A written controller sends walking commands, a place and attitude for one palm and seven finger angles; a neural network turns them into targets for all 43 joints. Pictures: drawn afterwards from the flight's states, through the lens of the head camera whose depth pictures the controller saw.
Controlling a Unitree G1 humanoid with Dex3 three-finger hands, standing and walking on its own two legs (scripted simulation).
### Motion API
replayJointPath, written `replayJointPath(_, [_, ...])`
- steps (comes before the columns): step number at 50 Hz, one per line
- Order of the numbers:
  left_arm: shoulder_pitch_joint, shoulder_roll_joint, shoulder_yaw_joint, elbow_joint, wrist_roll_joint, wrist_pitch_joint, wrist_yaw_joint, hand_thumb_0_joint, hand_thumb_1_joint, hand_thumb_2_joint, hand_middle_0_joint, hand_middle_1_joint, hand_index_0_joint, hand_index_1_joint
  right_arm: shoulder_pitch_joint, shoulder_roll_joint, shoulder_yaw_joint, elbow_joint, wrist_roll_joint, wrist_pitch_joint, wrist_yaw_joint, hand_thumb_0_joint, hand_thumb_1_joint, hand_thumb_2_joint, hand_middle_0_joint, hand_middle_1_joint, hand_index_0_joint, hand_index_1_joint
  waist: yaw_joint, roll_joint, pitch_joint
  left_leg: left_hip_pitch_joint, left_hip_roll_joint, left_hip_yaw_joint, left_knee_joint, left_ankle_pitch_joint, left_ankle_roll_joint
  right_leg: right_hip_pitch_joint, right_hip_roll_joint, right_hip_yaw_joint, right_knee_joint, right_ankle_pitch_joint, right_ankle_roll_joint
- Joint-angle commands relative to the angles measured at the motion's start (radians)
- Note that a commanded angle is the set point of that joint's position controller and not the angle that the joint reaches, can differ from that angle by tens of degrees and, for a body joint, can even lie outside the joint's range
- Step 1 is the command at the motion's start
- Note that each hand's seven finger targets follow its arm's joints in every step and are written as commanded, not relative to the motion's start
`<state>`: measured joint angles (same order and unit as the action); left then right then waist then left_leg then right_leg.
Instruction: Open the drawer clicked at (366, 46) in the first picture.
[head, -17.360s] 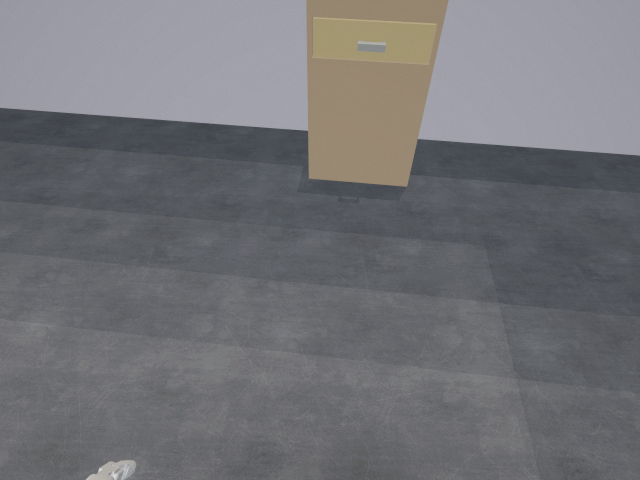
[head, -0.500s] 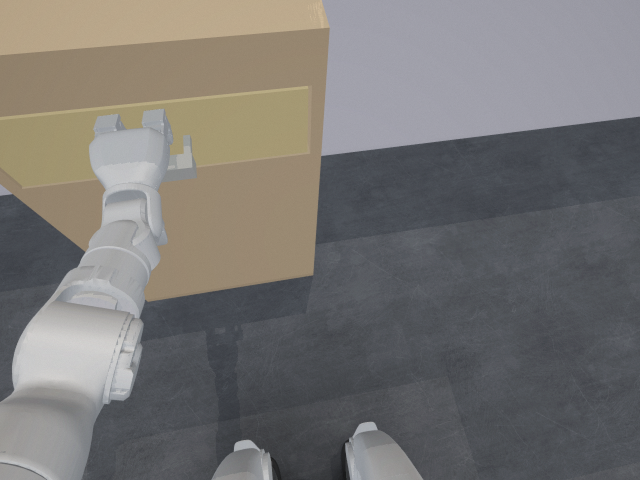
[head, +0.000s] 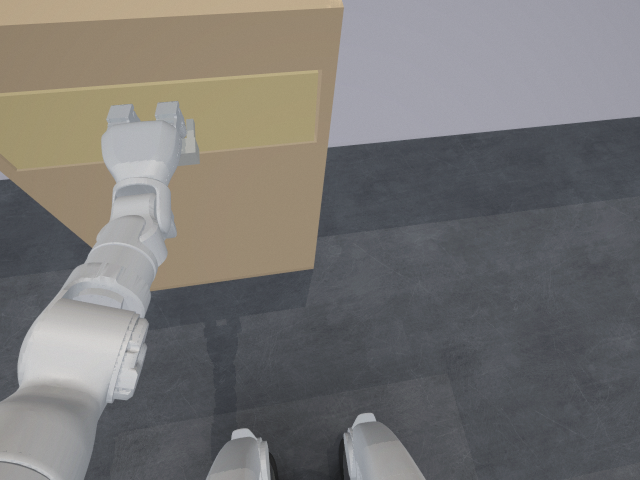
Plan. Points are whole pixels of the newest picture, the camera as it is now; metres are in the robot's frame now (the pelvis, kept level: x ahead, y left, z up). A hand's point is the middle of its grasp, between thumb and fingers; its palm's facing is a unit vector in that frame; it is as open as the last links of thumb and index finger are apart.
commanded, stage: lower the fingers behind the handle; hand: left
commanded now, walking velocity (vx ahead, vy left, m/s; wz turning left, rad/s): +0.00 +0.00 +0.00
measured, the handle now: (158, 141) +0.57 +0.17 -0.01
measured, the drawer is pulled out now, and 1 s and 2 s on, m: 0.00 0.00 0.00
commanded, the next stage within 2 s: lift the fingers back up to retry in 0.62 s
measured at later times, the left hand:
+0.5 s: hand (159, 173) +0.52 +0.17 -0.01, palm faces -0.02 +0.02 -1.00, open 13.8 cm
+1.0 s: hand (158, 173) +0.52 +0.17 -0.01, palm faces -0.10 -0.01 -1.00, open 13.9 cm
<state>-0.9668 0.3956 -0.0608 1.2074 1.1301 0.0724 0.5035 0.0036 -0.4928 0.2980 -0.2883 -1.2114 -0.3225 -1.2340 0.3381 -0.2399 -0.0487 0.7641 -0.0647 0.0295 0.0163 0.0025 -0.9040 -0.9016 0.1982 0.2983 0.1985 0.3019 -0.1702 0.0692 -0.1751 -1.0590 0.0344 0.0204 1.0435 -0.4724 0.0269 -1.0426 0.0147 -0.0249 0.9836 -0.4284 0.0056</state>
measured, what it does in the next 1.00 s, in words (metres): stands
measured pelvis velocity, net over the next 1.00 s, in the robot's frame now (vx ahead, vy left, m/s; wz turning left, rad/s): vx -0.02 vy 0.00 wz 0.00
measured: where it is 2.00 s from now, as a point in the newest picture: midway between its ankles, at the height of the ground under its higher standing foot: outside the picture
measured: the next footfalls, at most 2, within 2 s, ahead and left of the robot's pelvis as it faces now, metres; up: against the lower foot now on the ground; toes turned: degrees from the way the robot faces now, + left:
none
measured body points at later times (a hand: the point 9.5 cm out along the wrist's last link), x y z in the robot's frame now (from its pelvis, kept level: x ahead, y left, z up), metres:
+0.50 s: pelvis -0.03 +0.00 -0.02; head +0.13 +0.00 +0.40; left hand +0.52 +0.17 +0.04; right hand -0.05 -0.27 -0.14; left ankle +0.00 +0.10 -0.66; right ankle +0.01 -0.13 -0.66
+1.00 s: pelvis -0.02 +0.00 +0.00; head +0.14 -0.01 +0.42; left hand +0.52 +0.17 +0.05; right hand -0.04 -0.26 -0.13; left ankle -0.01 +0.10 -0.66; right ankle +0.01 -0.13 -0.66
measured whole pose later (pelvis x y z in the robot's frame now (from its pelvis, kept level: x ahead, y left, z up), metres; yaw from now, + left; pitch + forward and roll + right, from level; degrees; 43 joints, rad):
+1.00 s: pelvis -0.02 +0.00 +0.00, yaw +0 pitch +28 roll -2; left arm -1.02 0.47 -0.06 1.20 1.09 0.08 0.36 0.00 -0.49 0.30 -0.25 -1.20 -0.32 -1.17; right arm 0.37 -0.24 -0.02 0.73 -0.04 0.00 -0.02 0.00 -0.90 -0.90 0.20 0.30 0.20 0.30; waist -0.20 0.08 -0.15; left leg -1.10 0.04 0.02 1.05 -0.45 0.02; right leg -1.08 0.02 -0.02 1.00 -0.40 0.00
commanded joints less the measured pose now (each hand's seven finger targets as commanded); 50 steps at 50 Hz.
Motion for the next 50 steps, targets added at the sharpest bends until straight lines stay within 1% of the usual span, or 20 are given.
replayJointPath(1, [-0.410,0.210,0.029,-0.077,-0.016,0.063,0.005,0.000,-0.500,0.300,-0.300,-1.200,-0.300,-1.200,0.191,-0.178,-0.047,-0.023,0.009,-0.005,-0.017,0.000,-0.900,-0.900,0.200,0.300,0.200,0.300,-0.052,0.000,-0.469,0.323,-0.039,-0.026,-0.082,0.408,0.011,0.266,0.039,-0.006,-0.094,0.370,-0.027])
replayJointPath(3, [-0.419,0.211,0.017,-0.063,-0.013,0.067,-0.010,0.000,-0.500,0.300,-0.300,-1.200,-0.300,-1.200,0.188,-0.179,-0.042,-0.024,0.010,-0.005,-0.018,0.000,-0.900,-0.900,0.200,0.300,0.200,0.300,-0.054,0.015,-0.448,0.308,-0.039,-0.025,-0.083,0.382,0.012,0.248,0.038,-0.007,-0.091,0.346,-0.027])
replayJointPath(4, [-0.394,0.228,0.034,-0.056,-0.013,0.068,-0.017,0.000,-0.500,0.300,-0.300,-1.200,-0.300,-1.200,0.185,-0.182,-0.040,-0.028,0.011,-0.004,-0.021,0.000,-0.900,-0.900,0.200,0.300,0.200,0.300,-0.045,0.001,-0.448,0.298,-0.039,-0.024,-0.081,0.373,0.013,0.251,0.037,-0.007,-0.088,0.338,-0.028])
replayJointPath(8, [-0.418,0.187,-0.016,-0.017,-0.006,0.055,-0.043,0.000,-0.500,0.300,-0.300,-1.200,-0.300,-1.200,0.183,-0.181,-0.033,-0.038,0.014,-0.013,-0.029,0.000,-0.900,-0.900,0.200,0.300,0.200,0.300,-0.075,-0.001,-0.372,0.249,-0.037,-0.029,-0.073,0.306,0.017,0.176,0.037,-0.012,-0.081,0.263,-0.029])
replayJointPath(12, [-0.419,0.223,0.013,-0.020,-0.017,0.033,-0.061,0.000,-0.500,0.300,-0.300,-1.200,-0.300,-1.200,0.189,-0.186,-0.032,-0.047,0.012,-0.020,-0.031,0.000,-0.900,-0.900,0.200,0.300,0.200,0.300,-0.073,-0.017,-0.396,0.216,-0.036,-0.032,-0.048,0.283,0.019,0.164,0.035,-0.011,-0.053,0.242,-0.030])
replayJointPath(15, [-0.439,0.182,-0.023,-0.047,-0.013,0.024,-0.064,0.000,-0.500,0.300,-0.300,-1.200,-0.300,-1.200,0.190,-0.181,-0.035,-0.059,0.014,-0.029,-0.033,0.000,-0.900,-0.900,0.200,0.300,0.200,0.300,-0.077,0.025,-0.417,0.233,-0.033,-0.039,-0.043,0.270,0.017,0.124,0.035,-0.017,-0.046,0.211,-0.031])
replayJointPath(19, [-0.457,0.203,-0.008,-0.047,-0.012,0.027,-0.059,0.000,-0.500,0.300,-0.300,-1.200,-0.300,-1.200,0.202,-0.186,-0.036,-0.057,0.017,-0.034,-0.032,0.000,-0.900,-0.900,0.200,0.300,0.200,0.300,-0.080,0.014,-0.437,0.234,-0.027,-0.051,-0.035,0.261,0.017,0.104,0.036,-0.020,-0.035,0.188,-0.030])
replayJointPath(25, [-0.507,0.187,-0.030,-0.047,-0.015,0.041,-0.059,0.000,-0.500,0.300,-0.300,-1.200,-0.300,-1.200,0.203,-0.187,-0.032,-0.051,0.019,-0.042,-0.033,0.000,-0.900,-0.900,0.200,0.300,0.200,0.300,-0.091,0.040,-0.435,0.234,-0.025,-0.059,-0.037,0.225,0.016,0.071,0.035,-0.025,-0.036,0.148,-0.030])
replayJointPath(28, [-0.517,0.206,-0.027,-0.031,-0.018,0.051,-0.068,0.000,-0.500,0.300,-0.300,-1.200,-0.300,-1.200,0.208,-0.189,-0.028,-0.051,0.022,-0.041,-0.034,0.000,-0.900,-0.900,0.200,0.300,0.200,0.300,-0.100,0.020,-0.440,0.219,-0.026,-0.060,-0.037,0.213,0.019,0.080,0.036,-0.023,-0.039,0.143,-0.028])
replayJointPath(32, [-0.528,0.209,-0.023,-0.053,-0.024,0.047,-0.082,0.000,-0.500,0.300,-0.300,-1.200,-0.300,-1.200,0.212,-0.188,-0.028,-0.052,0.023,-0.041,-0.034,0.000,-0.900,-0.900,0.200,0.300,0.200,0.300,-0.094,0.037,-0.454,0.233,-0.026,-0.058,-0.038,0.223,0.018,0.088,0.037,-0.021,-0.038,0.153,-0.030])
replayJointPath(35, [-0.501,0.208,-0.029,-0.027,-0.021,0.048,-0.089,0.000,-0.500,0.300,-0.300,-1.200,-0.300,-1.200,0.209,-0.186,-0.024,-0.052,0.025,-0.043,-0.039,0.000,-0.900,-0.900,0.200,0.300,0.200,0.300,-0.097,0.025,-0.415,0.200,-0.027,-0.052,-0.039,0.194,0.021,0.089,0.037,-0.019,-0.047,0.138,-0.027])
replayJointPath(37, [-0.551,0.205,-0.034,-0.068,-0.025,0.037,-0.093,0.000,-0.500,0.300,-0.300,-1.200,-0.300,-1.200,0.214,-0.184,-0.025,-0.053,0.026,-0.044,-0.039,0.000,-0.900,-0.900,0.200,0.300,0.200,0.300,-0.105,0.037,-0.427,0.223,-0.024,-0.056,-0.044,0.196,0.021,0.082,0.037,-0.021,-0.047,0.138,-0.028])
replayJointPath(38, [-0.548,0.234,-0.016,-0.080,-0.022,0.033,-0.091,0.000,-0.500,0.300,-0.300,-1.200,-0.300,-1.200,0.214,-0.187,-0.026,-0.056,0.026,-0.046,-0.042,0.000,-0.900,-0.900,0.200,0.300,0.200,0.300,-0.095,0.044,-0.451,0.233,-0.026,-0.057,-0.047,0.193,0.020,0.096,0.036,-0.018,-0.053,0.134,-0.027])
replayJointPath(40, [-0.566,0.244,-0.010,-0.123,-0.026,0.027,-0.090,0.000,-0.500,0.300,-0.300,-1.200,-0.300,-1.200,0.214,-0.182,-0.027,-0.061,0.026,-0.048,-0.043,0.000,-0.900,-0.900,0.200,0.300,0.200,0.300,-0.086,0.071,-0.495,0.268,-0.029,-0.057,-0.055,0.217,0.019,0.127,0.037,-0.017,-0.060,0.154,-0.027])
replayJointPath(42, [-0.586,0.274,0.013,-0.156,-0.037,0.020,-0.090,0.000,-0.500,0.300,-0.300,-1.200,-0.300,-1.200,0.219,-0.180,-0.029,-0.059,0.027,-0.046,-0.045,0.000,-0.900,-0.900,0.200,0.300,0.200,0.300,-0.085,0.058,-0.520,0.293,-0.029,-0.055,-0.060,0.246,0.021,0.167,0.040,-0.010,-0.072,0.187,-0.025])
replayJointPath(43, [-0.585,0.285,0.016,-0.170,-0.035,0.014,-0.089,0.000,-0.500,0.300,-0.300,-1.200,-0.300,-1.200,0.224,-0.178,-0.025,-0.062,0.027,-0.047,-0.049,0.000,-0.900,-0.900,0.200,0.300,0.200,0.300,-0.078,0.063,-0.521,0.305,-0.030,-0.057,-0.070,0.264,0.021,0.187,0.039,-0.011,-0.079,0.202,-0.024])
replayJointPath(45, [-0.583,0.287,0.027,-0.234,-0.043,-0.003,-0.087,0.000,-0.500,0.300,-0.300,-1.200,-0.300,-1.200,0.226,-0.173,-0.031,-0.064,0.026,-0.047,-0.048,0.000,-0.900,-0.900,0.200,0.300,0.200,0.300,-0.060,0.094,-0.582,0.368,-0.031,-0.057,-0.080,0.317,0.017,0.225,0.041,-0.009,-0.090,0.248,-0.025])
replayJointPath(47, [-0.574,0.303,0.046,-0.253,-0.049,-0.014,-0.085,0.000,-0.500,0.300,-0.300,-1.200,-0.300,-1.200,0.229,-0.173,-0.034,-0.061,0.028,-0.044,-0.049,0.000,-0.900,-0.900,0.200,0.300,0.200,0.300,-0.059,0.066,-0.589,0.403,-0.029,-0.061,-0.092,0.351,0.016,0.254,0.044,-0.008,-0.105,0.278,-0.023])
replayJointPath(48, [-0.563,0.277,0.029,-0.258,-0.049,-0.022,-0.081,0.000,-0.500,0.300,-0.300,-1.200,-0.300,-1.200,0.230,-0.169,-0.036,-0.061,0.028,-0.045,-0.051,0.000,-0.900,-0.900,0.200,0.300,0.200,0.300,-0.060,0.077,-0.569,0.417,-0.029,-0.060,-0.102,0.360,0.016,0.251,0.043,-0.008,-0.119,0.283,-0.022])
replayJointPath(50, [-0.546,0.302,0.057,-0.301,-0.052,-0.040,-0.071,0.000,-0.500,0.300,-0.300,-1.200,-0.300,-1.200,0.228,-0.168,-0.038,-0.057,0.025,-0.044,-0.048,0.000,-0.900,-0.900,0.200,0.300,0.200,0.300,-0.040,0.095,-0.576,0.440,-0.033,-0.049,-0.112,0.393,0.016,0.294,0.044,-0.001,-0.135,0.326,-0.024])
